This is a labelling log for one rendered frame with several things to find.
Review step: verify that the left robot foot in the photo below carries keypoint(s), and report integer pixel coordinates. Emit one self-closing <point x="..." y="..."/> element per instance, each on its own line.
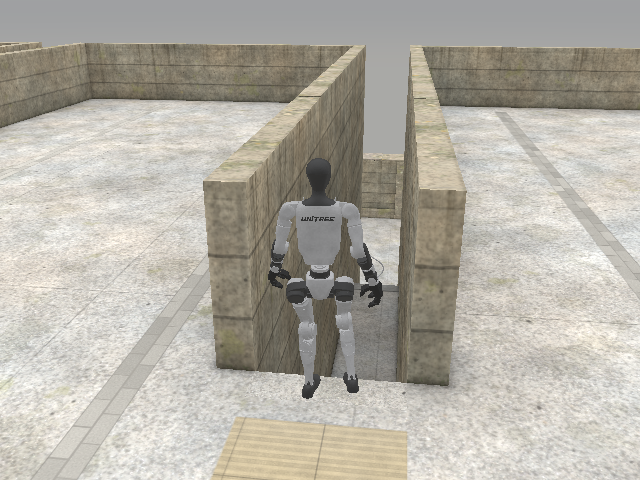
<point x="308" y="390"/>

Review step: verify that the right robot thigh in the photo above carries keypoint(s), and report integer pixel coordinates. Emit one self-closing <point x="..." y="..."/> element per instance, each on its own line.
<point x="343" y="291"/>

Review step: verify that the left robot hand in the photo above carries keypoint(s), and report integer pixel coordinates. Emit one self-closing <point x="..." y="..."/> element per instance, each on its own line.
<point x="283" y="274"/>

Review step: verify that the left robot upper arm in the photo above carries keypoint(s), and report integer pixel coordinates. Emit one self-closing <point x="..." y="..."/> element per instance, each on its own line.
<point x="287" y="212"/>

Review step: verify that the right robot upper arm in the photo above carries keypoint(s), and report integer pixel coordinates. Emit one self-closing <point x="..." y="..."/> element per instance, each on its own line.
<point x="351" y="212"/>

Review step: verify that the left robot forearm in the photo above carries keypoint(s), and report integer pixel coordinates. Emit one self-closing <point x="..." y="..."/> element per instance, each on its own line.
<point x="276" y="260"/>

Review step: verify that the right robot hand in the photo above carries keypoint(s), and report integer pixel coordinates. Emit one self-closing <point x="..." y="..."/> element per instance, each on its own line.
<point x="376" y="292"/>

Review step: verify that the right robot forearm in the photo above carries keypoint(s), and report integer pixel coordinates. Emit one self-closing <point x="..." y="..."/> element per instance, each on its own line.
<point x="367" y="268"/>

